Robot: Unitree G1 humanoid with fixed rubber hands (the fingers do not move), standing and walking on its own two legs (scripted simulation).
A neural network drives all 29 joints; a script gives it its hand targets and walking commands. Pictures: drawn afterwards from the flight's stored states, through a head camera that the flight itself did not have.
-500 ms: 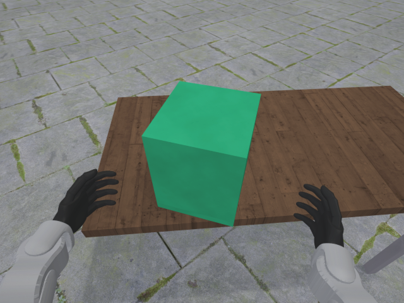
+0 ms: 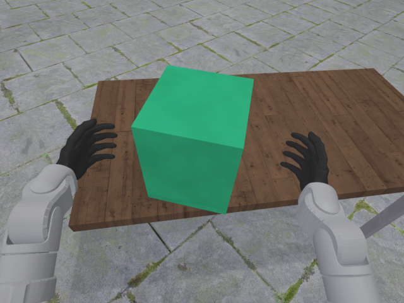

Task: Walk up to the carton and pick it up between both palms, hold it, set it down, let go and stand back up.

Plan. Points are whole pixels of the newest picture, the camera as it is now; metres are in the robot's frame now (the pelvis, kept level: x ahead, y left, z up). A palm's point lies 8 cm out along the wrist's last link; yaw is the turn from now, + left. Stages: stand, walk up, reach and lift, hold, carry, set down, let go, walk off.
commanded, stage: reach and lift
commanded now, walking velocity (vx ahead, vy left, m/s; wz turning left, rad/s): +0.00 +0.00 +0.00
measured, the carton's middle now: (197, 142) +0.45 +0.03 +0.04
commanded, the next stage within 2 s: none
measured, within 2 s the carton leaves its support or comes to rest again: neither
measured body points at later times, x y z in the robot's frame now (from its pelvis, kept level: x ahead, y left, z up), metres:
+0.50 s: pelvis -0.01 -0.01 +0.00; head +0.00 +0.02 +0.45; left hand +0.40 +0.23 +0.17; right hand +0.34 -0.18 +0.15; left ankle -0.01 +0.10 -0.75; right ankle -0.01 -0.17 -0.75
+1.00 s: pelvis -0.02 -0.01 +0.00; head -0.01 +0.03 +0.45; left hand +0.45 +0.20 +0.20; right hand +0.39 -0.17 +0.19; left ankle -0.01 +0.10 -0.75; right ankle -0.01 -0.17 -0.75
